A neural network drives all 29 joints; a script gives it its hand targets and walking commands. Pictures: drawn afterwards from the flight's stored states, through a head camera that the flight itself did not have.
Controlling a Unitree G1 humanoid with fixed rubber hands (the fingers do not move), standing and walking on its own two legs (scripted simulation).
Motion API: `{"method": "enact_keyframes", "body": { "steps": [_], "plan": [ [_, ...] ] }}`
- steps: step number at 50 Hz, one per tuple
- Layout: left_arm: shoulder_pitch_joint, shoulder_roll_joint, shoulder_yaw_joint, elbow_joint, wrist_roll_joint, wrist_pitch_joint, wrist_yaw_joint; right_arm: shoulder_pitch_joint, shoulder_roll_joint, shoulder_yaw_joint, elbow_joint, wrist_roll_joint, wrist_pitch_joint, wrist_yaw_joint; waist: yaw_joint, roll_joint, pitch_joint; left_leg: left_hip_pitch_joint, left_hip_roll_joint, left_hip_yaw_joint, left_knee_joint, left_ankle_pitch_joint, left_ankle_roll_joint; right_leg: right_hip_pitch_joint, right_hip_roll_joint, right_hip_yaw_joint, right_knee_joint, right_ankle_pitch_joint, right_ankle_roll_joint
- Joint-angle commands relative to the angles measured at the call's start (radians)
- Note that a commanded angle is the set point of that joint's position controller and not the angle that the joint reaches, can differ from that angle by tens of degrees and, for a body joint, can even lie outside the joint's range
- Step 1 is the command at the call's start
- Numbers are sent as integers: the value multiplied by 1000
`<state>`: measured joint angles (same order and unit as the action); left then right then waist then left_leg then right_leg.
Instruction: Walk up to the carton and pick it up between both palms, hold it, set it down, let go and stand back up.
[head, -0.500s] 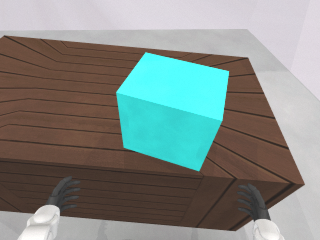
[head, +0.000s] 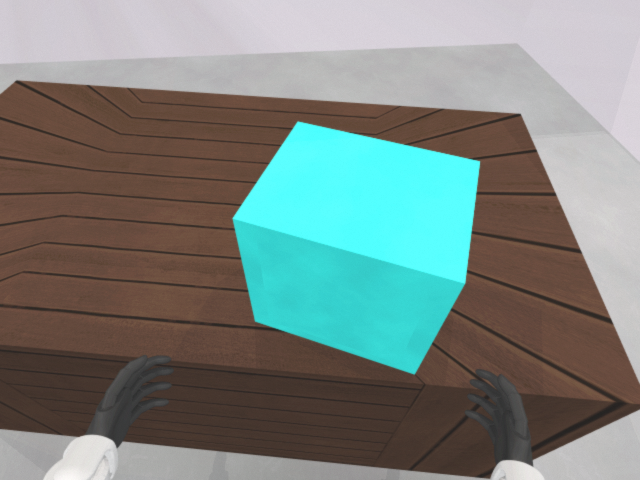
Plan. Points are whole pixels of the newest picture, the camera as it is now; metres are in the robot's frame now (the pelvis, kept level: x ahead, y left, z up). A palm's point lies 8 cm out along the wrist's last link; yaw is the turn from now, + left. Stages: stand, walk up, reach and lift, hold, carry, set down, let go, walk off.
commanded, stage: reach and lift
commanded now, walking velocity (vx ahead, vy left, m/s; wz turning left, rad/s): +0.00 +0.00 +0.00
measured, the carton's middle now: (356, 249) +0.44 +0.00 +0.00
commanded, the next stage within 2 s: none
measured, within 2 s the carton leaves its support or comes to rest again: neither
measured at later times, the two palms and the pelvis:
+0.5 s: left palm (118, 388) +0.21 +0.29 -0.02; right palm (503, 411) +0.22 -0.18 -0.02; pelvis +0.00 +0.01 +0.00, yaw +1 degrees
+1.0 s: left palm (145, 294) +0.31 +0.27 +0.04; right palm (520, 340) +0.29 -0.19 +0.04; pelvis -0.02 +0.00 +0.00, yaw +0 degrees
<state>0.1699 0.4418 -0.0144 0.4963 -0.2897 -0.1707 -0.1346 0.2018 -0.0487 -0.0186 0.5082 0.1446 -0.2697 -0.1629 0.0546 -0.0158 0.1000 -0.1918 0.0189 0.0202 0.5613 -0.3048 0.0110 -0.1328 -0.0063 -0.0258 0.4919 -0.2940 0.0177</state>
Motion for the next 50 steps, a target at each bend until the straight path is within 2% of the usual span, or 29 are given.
{"method": "enact_keyframes", "body": {
  "steps": [1,2,4,6,7,10,11,13,14,18,20,22,23,24,25,29,30,31,37,38,39,40,41,42,43,47,48,49,50],
  "plan": [
    [-31,204,49,-172,-37,-127,-27,-60,-99,-10,-171,35,-129,-22,-4,82,-202,116,-19,-7,-26,560,-87,33,14,34,-72,326,-42],
    [-11,207,51,-187,-36,-137,-29,-51,-88,7,-194,39,-146,-24,4,88,-220,142,-23,-10,-16,615,-92,42,19,35,-71,364,-43],
    [-21,216,52,-166,-42,-155,-39,-60,-85,14,-160,50,-158,-28,-4,107,-193,130,-21,-14,-14,595,-98,24,8,37,-80,343,-42],
    [0,214,40,-189,-50,-177,-38,-35,-82,25,-153,69,-176,-26,-1,113,-185,134,-18,-16,-12,611,-102,16,9,45,-84,338,-54],
    [-12,218,42,-197,-48,-185,-40,-40,-86,28,-151,62,-183,-27,-14,115,-179,135,-18,-23,-14,604,-103,16,12,38,-83,325,-47],
    [-32,232,26,-215,-63,-213,-34,-71,-99,11,-166,72,-198,-23,-21,130,-193,130,-15,-30,-14,590,-104,5,14,45,-89,290,-60],
    [-9,224,18,-194,-63,-220,-35,-47,-91,18,-136,68,-198,-24,-26,118,-174,125,-12,-28,-17,574,-109,4,12,42,-92,285,-62],
    [-78,249,19,-178,-74,-226,-25,-119,-103,3,-132,68,-193,-13,-30,132,-181,98,-9,-38,-28,517,-107,-12,16,41,-84,223,-62],
    [-112,259,8,-212,-79,-231,-20,-135,-111,-9,-141,70,-191,-15,-45,144,-191,105,-6,-43,-34,489,-109,-14,15,40,-80,201,-65],
    [-206,271,-34,-197,-112,-223,-4,-206,-136,-44,-124,67,-151,-9,-69,166,-223,86,13,-69,-58,410,-113,-13,14,39,-73,151,-68],
    [-250,265,-41,-149,-117,-210,6,-260,-141,-50,-119,77,-127,-6,-57,174,-224,46,19,-80,-65,339,-107,-27,15,49,-64,117,-70],
    [-349,265,-56,-110,-133,-190,13,-342,-167,-64,-121,73,-91,-1,-74,170,-233,10,24,-81,-91,257,-104,-29,10,40,-61,74,-72],
    [-310,260,-64,-111,-131,-184,17,-306,-176,-60,-125,75,-76,1,-68,166,-237,27,33,-95,-94,259,-101,-28,15,37,-55,88,-70],
    [-395,270,-76,-118,-144,-173,22,-375,-184,-76,-144,78,-58,0,-72,172,-267,24,37,-100,-93,286,-106,-21,19,33,-48,90,-73],
    [-353,251,-65,-78,-146,-162,19,-364,-183,-60,-153,82,-45,1,-68,148,-260,20,33,-89,-90,294,-101,-12,19,31,-54,107,-70],
    [-429,261,-41,-52,-135,-125,12,-406,-201,-40,-165,101,13,-4,-68,114,-281,21,28,-65,-93,351,-90,18,15,31,-61,157,-74],
    [-533,282,-35,-35,-145,-108,11,-495,-210,-45,-180,103,38,-6,-66,117,-302,-3,25,-61,-97,307,-87,11,9,39,-62,127,-74],
    [-492,277,-31,-22,-130,-96,13,-455,-201,-28,-175,112,53,-6,-58,112,-282,-1,20,-57,-114,272,-75,17,10,37,-67,124,-67],
    [-693,295,-20,30,-155,-36,5,-598,-211,-18,-232,140,147,-18,-57,94,-323,4,11,-33,-136,207,-56,5,1,41,-83,101,-65],
    [-688,288,-26,46,-153,-24,4,-583,-202,-12,-211,139,161,-20,-65,90,-302,7,11,-27,-147,220,-56,6,6,37,-83,118,-62],
    [-683,293,-7,37,-142,-18,1,-572,-195,4,-210,141,169,-22,-55,93,-317,19,10,-22,-138,242,-52,21,4,41,-84,137,-62],
    [-728,300,-4,43,-149,-12,0,-607,-205,0,-237,149,178,-26,-66,99,-338,23,-2,-7,-136,260,-54,20,3,37,-90,143,-59],
    [-722,305,9,42,-144,-8,-1,-598,-200,13,-235,153,186,-26,-55,100,-344,36,1,-6,-134,277,-52,30,6,40,-88,161,-57],
    [-800,325,15,37,-147,2,1,-667,-210,-3,-252,152,194,-27,-56,120,-383,31,-7,-1,-128,265,-50,22,3,45,-84,158,-55],
    [-789,314,4,40,-148,4,1,-642,-212,-11,-244,148,201,-34,-68,109,-384,42,-1,-2,-131,257,-48,20,3,42,-84,164,-55],
    [-849,325,38,45,-132,26,-9,-679,-208,-18,-258,143,216,-48,-70,115,-446,86,-13,13,-112,336,-45,23,8,40,-88,243,-41],
    [-839,312,34,34,-132,34,-11,-655,-214,-26,-241,138,219,-53,-86,120,-449,102,-12,16,-112,376,-52,31,12,32,-91,279,-39],
    [-900,334,46,42,-128,43,-13,-715,-219,-31,-248,134,228,-56,-82,119,-466,108,-13,12,-106,362,-47,17,11,36,-86,272,-36],
    [-864,319,48,58,-120,52,-14,-694,-213,-18,-235,135,228,-59,-87,112,-463,105,-14,20,-102,378,-46,35,15,33,-86,296,-31]
  ]
}}
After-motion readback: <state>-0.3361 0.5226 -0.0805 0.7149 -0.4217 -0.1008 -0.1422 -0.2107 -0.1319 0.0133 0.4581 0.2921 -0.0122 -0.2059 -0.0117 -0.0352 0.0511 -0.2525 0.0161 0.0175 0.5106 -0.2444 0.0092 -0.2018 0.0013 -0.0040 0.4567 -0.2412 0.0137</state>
